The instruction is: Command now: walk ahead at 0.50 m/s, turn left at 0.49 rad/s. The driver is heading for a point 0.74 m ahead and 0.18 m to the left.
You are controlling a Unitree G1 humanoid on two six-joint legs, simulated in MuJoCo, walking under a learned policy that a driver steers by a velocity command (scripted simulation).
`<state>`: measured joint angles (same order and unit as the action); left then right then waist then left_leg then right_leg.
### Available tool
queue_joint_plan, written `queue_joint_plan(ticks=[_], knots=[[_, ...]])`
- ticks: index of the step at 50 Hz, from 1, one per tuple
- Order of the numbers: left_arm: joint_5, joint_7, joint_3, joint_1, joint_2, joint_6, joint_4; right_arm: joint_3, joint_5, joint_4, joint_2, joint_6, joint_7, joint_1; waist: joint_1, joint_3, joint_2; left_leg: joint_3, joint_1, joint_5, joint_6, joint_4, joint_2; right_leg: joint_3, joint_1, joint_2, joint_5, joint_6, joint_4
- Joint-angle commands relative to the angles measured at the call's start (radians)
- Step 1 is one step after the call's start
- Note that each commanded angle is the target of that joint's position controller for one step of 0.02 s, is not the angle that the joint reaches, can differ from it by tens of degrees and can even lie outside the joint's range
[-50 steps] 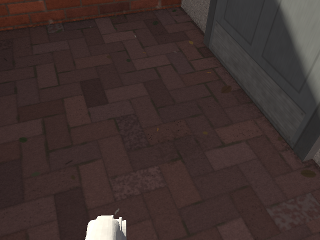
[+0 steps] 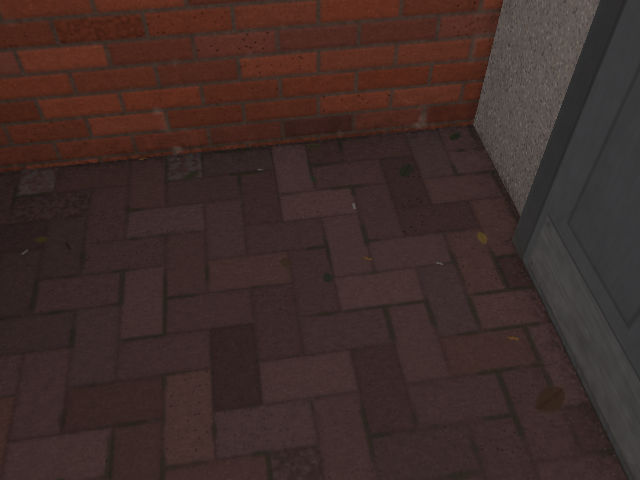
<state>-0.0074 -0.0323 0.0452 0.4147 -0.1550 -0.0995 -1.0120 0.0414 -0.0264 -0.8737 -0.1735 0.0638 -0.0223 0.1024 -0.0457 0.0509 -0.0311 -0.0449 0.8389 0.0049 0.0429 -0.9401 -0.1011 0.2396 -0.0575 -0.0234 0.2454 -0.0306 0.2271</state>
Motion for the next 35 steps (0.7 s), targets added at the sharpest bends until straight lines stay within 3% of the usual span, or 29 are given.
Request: queue_joint_plan(ticks=[1, 4, 6, 8, 9, 10, 11, 12, 13, 14, 15, 17, 19, 21, 24, 28, 31, 32, 33, 34, 35], knots=[[0.004, -0.016, 0.042, -0.043, -0.179, -0.010, 0.064, 0.011, -0.010, 0.107, -0.042, -0.003, 0.005, -0.144, 0.014, -0.104, 0.087, 0.038, -0.027, 0.060, 0.001, 0.146, -0.009, -0.068, -0.007, 0.295, -0.265, -0.101, -0.114], [0.010, -0.011, 0.053, -0.019, -0.186, 0.007, 0.061, 0.014, -0.009, 0.135, -0.040, -0.014, -0.016, -0.202, -0.004, -0.133, 0.069, 0.084, -0.065, -0.006, 0.043, 0.252, 0.012, -0.025, 0.100, 0.308, -0.368, -0.084, -0.055], [0.018, -0.009, 0.065, -0.033, -0.216, 0.020, 0.071, 0.027, -0.004, 0.154, -0.064, -0.018, -0.022, -0.199, 0.017, -0.112, 0.105, 0.146, -0.156, -0.114, 0.075, 0.283, 0.066, 0.000, 0.150, 0.320, -0.687, -0.070, 0.051], [0.025, -0.016, 0.076, -0.065, -0.256, 0.036, 0.086, 0.055, -0.004, 0.142, -0.116, -0.020, -0.026, -0.079, 0.094, -0.045, 0.143, 0.199, -0.338, -0.201, 0.113, 0.321, 0.145, 0.022, 0.164, 0.312, -0.986, -0.045, 0.271], [0.027, -0.017, 0.074, -0.082, -0.260, 0.043, 0.096, 0.088, -0.004, 0.100, -0.176, -0.021, -0.019, 0.079, 0.169, 0.033, 0.127, 0.198, -0.561, -0.152, 0.145, 0.404, 0.190, 0.038, 0.101, 0.270, -0.968, -0.017, 0.480], [0.007, -0.018, 0.065, -0.095, -0.235, 0.035, 0.128, 0.124, 0.009, 0.061, -0.275, -0.026, 0.001, 0.250, 0.227, 0.135, 0.040, -0.033, -0.910, -0.076, 0.204, 0.364, 0.056, 0.030, -0.201, 0.229, -0.628, 0.030, 0.798], [-0.014, 0.004, 0.017, -0.018, -0.084, 0.000, 0.187, 0.130, 0.004, 0.068, -0.364, -0.018, 0.005, 0.246, 0.105, 0.226, -0.198, -0.592, -1.229, -0.210, 0.393, 0.471, -0.185, -0.094, -0.649, 0.016, 0.299, 0.087, 1.156], [0.032, 0.020, 0.028, -0.138, -0.155, -0.050, 0.213, 0.112, 0.017, 0.081, -0.307, -0.017, 0.010, 0.309, 0.176, 0.322, -0.121, -0.749, -1.269, -0.245, 0.394, 0.621, -0.217, -0.311, -0.754, 0.002, 0.306, 0.069, 1.266], [0.062, 0.025, 0.034, -0.217, -0.179, -0.068, 0.242, 0.100, 0.023, 0.081, -0.257, -0.011, 0.016, 0.271, 0.174, 0.208, -0.108, -0.596, -1.197, -0.156, 0.341, 0.624, -0.188, -0.315, -0.838, 0.052, 0.215, 0.050, 1.257], [0.043, 0.019, 0.032, -0.233, -0.187, -0.074, 0.242, 0.088, 0.012, 0.105, -0.219, -0.007, 0.017, 0.189, 0.128, 0.142, -0.017, -0.468, -1.040, -0.058, 0.302, 0.617, -0.148, -0.315, -0.796, 0.101, 0.129, 0.039, 1.179], [0.013, 0.009, 0.043, -0.246, -0.203, -0.069, 0.244, 0.080, 0.009, 0.128, -0.194, -0.005, 0.013, 0.105, 0.079, 0.092, 0.028, -0.384, -0.868, 0.022, 0.280, 0.632, -0.114, -0.309, -0.714, 0.129, 0.084, 0.044, 1.107], [0.004, 0.006, 0.055, -0.221, -0.206, -0.036, 0.263, 0.070, 0.019, 0.152, -0.171, 0.006, 0.015, 0.060, 0.019, 0.053, 0.028, -0.329, -0.686, 0.063, 0.275, 0.672, -0.079, -0.317, -0.605, 0.158, 0.073, 0.057, 1.018], [-0.003, 0.004, 0.049, -0.250, -0.180, -0.016, 0.290, 0.074, 0.015, 0.158, -0.195, 0.011, 0.024, 0.078, 0.008, 0.020, 0.028, -0.282, -0.594, 0.096, 0.270, 0.695, -0.056, -0.298, -0.593, 0.158, 0.049, 0.074, 0.902], [-0.014, 0.002, 0.038, -0.335, -0.157, -0.012, 0.322, 0.084, 0.011, 0.162, -0.224, 0.010, 0.038, 0.111, 0.030, -0.001, 0.016, -0.232, -0.546, 0.109, 0.251, 0.700, -0.019, -0.281, -0.584, 0.136, -0.069, 0.091, 0.742], [-0.007, 0.012, 0.023, -0.450, -0.130, -0.016, 0.350, 0.089, 0.001, 0.165, -0.228, 0.002, 0.045, 0.156, 0.080, -0.011, -0.026, -0.190, -0.516, 0.034, 0.209, 0.670, 0.038, -0.270, -0.499, 0.072, -0.263, 0.092, 0.475], [0.016, 0.033, 0.027, -0.523, -0.159, -0.025, 0.380, 0.086, -0.003, 0.156, -0.207, -0.006, 0.044, 0.232, 0.124, -0.011, -0.057, -0.273, -0.615, -0.073, 0.193, 0.597, -0.009, -0.288, -0.474, 0.042, -0.289, 0.075, 0.332], [0.017, 0.056, 0.039, -0.491, -0.193, -0.041, 0.380, 0.086, 0.005, 0.160, -0.207, -0.012, 0.049, 0.250, 0.099, -0.015, -0.090, -0.342, -0.707, -0.041, 0.167, 0.518, -0.048, -0.286, -0.421, 0.032, -0.192, 0.019, 0.263], [0.018, 0.055, 0.050, -0.420, -0.212, -0.048, 0.356, 0.085, 0.006, 0.170, -0.200, -0.012, 0.053, 0.225, 0.050, 0.009, -0.104, -0.337, -0.715, 0.053, 0.148, 0.456, -0.022, -0.273, -0.323, 0.014, -0.190, -0.009, 0.226], [0.003, 0.054, 0.065, -0.309, -0.247, -0.055, 0.330, 0.075, 0.008, 0.186, -0.173, -0.007, 0.050, 0.203, -0.003, 0.079, -0.091, -0.294, -0.692, 0.158, 0.118, 0.315, 0.031, -0.297, -0.164, 0.044, -0.205, -0.051, 0.228], [-0.009, 0.049, 0.079, -0.149, -0.303, -0.054, 0.309, 0.058, 0.024, 0.212, -0.132, -0.002, 0.046, 0.197, -0.066, 0.205, 0.021, -0.204, -0.557, 0.000, 0.080, 0.034, 0.095, -0.472, 0.084, 0.211, -0.211, -0.121, 0.237], [-0.013, 0.057, 0.098, -0.063, -0.353, -0.043, 0.261, 0.052, -0.012, 0.208, -0.102, 0.008, 0.046, 0.367, 0.002, 0.290, 0.402, -0.118, -0.194, -0.516, 0.008, -0.260, 0.222, -0.942, 0.366, 0.403, 0.015, -0.295, 0.122]])
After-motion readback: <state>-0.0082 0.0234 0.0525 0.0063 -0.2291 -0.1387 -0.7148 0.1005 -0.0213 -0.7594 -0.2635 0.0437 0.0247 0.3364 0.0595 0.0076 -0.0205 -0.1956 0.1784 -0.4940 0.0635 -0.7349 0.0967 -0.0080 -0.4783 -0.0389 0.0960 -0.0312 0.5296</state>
